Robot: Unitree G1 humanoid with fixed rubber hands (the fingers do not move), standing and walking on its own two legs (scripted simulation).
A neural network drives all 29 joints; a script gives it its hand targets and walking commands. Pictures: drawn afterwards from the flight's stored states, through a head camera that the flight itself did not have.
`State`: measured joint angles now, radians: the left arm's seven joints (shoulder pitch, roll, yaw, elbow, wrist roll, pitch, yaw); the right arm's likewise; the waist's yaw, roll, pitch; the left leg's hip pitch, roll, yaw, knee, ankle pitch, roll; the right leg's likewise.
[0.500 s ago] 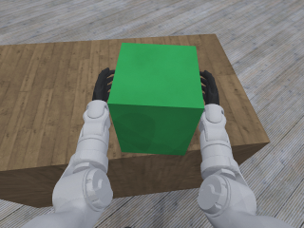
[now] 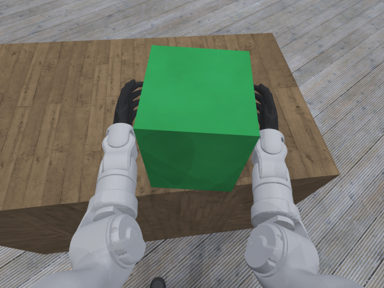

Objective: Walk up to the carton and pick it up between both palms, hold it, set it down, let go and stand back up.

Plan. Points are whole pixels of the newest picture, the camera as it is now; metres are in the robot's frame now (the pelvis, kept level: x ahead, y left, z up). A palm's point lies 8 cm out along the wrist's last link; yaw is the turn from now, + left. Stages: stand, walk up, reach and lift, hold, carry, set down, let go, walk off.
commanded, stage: set down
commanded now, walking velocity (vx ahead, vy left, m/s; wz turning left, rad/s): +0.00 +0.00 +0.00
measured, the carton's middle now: (195, 125) +0.44 -0.01 +0.03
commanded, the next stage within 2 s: none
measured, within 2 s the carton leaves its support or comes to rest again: neither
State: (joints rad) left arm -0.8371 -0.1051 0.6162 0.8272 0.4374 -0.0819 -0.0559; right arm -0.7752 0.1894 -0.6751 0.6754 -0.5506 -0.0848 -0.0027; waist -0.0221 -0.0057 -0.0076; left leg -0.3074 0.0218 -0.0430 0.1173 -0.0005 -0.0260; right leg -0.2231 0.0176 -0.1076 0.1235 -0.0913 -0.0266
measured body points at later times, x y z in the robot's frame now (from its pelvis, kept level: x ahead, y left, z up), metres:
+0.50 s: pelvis +0.00 +0.00 +0.00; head +0.09 +0.01 +0.44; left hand +0.46 +0.14 +0.04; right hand +0.44 -0.16 +0.05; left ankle +0.02 +0.14 -0.75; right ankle -0.03 -0.09 -0.75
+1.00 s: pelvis -0.01 +0.03 -0.02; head +0.08 +0.02 +0.42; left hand +0.48 +0.17 +0.06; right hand +0.45 -0.20 +0.06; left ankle +0.02 +0.14 -0.75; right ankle -0.03 -0.09 -0.75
